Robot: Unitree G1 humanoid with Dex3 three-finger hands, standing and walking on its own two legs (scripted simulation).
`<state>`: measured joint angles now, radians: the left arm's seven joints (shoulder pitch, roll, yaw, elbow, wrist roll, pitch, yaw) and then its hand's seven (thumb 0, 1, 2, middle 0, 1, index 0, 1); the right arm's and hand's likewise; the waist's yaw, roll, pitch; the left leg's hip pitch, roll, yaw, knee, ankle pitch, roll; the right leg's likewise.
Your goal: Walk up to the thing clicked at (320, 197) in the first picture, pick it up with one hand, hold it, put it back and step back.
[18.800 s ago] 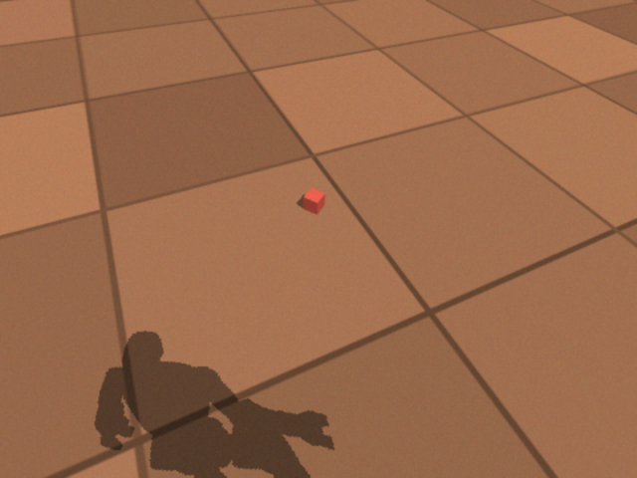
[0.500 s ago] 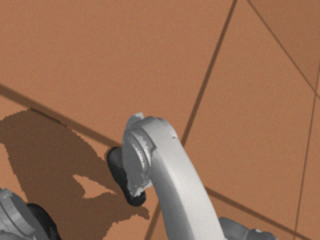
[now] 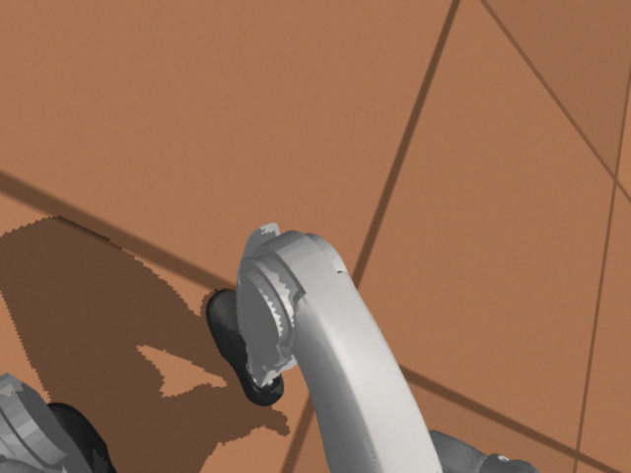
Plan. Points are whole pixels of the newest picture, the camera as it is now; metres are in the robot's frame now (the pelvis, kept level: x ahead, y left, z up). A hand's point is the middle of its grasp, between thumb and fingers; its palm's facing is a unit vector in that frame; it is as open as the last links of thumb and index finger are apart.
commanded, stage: close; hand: left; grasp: from above
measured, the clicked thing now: out of the picture +0.44 +0.33 -0.28
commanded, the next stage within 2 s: settle in 0.32 s
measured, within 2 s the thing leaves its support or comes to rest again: leaves its support in 0.88 s
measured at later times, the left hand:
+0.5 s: hand out of the picture +0.45 +0.32 -0.25, palm faces +0.01 -0.46 -0.89, open 10.7 cm
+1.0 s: hand out of the picture +0.45 +0.34 -0.21, palm faces +0.05 -0.47 -0.88, open 10.5 cm
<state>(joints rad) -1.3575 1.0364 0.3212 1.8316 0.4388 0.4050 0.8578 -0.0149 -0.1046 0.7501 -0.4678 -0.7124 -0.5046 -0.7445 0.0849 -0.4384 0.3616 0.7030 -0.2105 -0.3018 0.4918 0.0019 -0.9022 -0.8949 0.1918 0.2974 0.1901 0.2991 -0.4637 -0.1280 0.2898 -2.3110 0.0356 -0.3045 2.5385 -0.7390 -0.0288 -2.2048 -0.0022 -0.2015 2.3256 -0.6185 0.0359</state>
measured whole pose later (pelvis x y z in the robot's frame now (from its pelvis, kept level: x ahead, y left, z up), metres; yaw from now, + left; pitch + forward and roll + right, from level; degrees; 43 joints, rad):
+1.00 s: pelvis +0.00 +0.00 +0.01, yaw +1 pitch +29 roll -14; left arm -1.33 0.95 0.37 1.68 0.54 0.49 0.80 -0.01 -0.09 0.64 -0.65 -0.62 -0.66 -0.58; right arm 0.13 -0.38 0.28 0.75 -0.18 -0.30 0.49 0.00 -0.91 -0.90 0.19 0.30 0.19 0.30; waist -0.41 -0.11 0.21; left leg -2.30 0.04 -0.28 2.47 -0.72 -0.02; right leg -2.20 0.00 -0.19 2.27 -0.60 0.03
